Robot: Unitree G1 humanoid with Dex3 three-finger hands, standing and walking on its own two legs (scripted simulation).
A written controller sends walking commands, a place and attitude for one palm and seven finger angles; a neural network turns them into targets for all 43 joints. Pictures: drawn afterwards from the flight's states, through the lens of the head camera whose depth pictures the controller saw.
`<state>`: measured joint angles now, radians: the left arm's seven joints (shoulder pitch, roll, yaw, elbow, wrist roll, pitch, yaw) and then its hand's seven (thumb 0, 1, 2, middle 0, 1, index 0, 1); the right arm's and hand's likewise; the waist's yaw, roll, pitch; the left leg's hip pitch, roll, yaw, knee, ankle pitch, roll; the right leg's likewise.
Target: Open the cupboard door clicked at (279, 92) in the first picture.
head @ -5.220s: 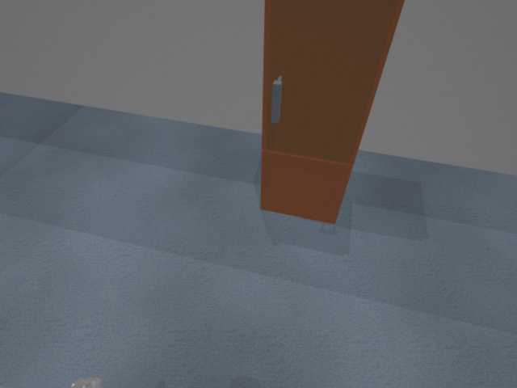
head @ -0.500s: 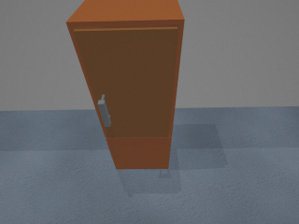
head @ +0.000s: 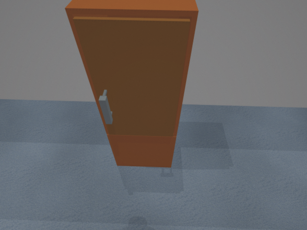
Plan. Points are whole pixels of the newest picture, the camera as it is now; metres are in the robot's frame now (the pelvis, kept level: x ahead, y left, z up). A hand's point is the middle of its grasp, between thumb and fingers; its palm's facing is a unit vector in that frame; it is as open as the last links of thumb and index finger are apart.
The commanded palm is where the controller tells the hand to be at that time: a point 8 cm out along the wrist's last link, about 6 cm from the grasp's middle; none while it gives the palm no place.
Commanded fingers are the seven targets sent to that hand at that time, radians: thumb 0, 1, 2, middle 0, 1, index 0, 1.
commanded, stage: look again from close up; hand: left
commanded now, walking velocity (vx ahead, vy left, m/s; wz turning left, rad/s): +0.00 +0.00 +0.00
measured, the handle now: (107, 107) +0.58 +0.24 -0.10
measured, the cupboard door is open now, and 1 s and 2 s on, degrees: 0 0 0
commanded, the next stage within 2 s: raise the hand with hooked fingers in 0.42 s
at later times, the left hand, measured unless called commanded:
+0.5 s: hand out of the picture +0.03 +0.24 -0.18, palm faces +0.01 -0.97 -0.23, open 7.3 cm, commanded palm none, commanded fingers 0.00 0.90 0.90 -0.20 -0.30 -0.20 -0.30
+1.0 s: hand (71, 225) +0.15 +0.23 -0.09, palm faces +0.11 -0.99 -0.03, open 8.9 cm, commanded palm +0.14 +0.29 -0.07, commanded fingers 0.00 0.32 0.65 -0.24 -0.68 -0.24 -0.68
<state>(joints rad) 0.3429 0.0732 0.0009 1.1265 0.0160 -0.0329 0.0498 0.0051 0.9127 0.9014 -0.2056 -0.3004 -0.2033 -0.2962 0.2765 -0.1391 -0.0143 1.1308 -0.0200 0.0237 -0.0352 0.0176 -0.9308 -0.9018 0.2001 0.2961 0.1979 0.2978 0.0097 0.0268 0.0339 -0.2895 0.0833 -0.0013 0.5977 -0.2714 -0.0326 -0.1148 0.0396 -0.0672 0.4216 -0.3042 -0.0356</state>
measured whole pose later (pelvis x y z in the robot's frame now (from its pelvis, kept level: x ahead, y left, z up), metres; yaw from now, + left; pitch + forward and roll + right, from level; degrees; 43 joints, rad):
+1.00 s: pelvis -0.05 +0.00 -0.12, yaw +1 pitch +16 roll -1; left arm 0.34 0.23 0.28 0.19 -0.32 -0.47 -0.38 0.01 0.54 0.75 -0.23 -0.53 -0.23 -0.53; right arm 0.15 -0.27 -0.06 0.50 0.02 -0.24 -0.05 0.01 -0.91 -0.90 0.20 0.30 0.20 0.30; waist 0.04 -0.01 -0.16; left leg -1.04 0.05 -0.02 1.28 -0.52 -0.02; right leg -0.95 0.01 -0.10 1.28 -0.61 -0.06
